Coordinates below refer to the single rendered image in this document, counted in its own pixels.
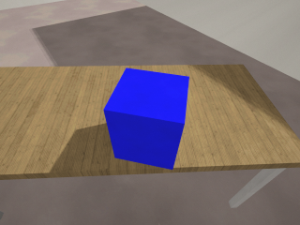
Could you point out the carton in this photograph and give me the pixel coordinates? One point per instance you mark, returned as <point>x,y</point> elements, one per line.
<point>146,115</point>

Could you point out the table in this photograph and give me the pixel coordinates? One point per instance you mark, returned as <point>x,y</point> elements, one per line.
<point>53,125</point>

